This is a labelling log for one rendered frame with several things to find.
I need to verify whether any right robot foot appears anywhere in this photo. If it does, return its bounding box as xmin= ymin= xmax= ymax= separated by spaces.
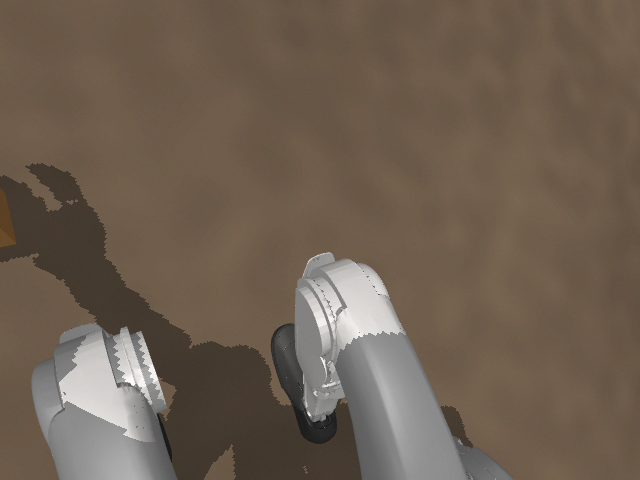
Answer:
xmin=271 ymin=324 xmax=337 ymax=444

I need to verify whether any cube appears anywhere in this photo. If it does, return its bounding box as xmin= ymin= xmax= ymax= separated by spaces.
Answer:
xmin=0 ymin=188 xmax=17 ymax=247

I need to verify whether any right robot hand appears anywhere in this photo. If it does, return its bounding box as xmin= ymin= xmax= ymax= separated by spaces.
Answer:
xmin=453 ymin=436 xmax=515 ymax=480

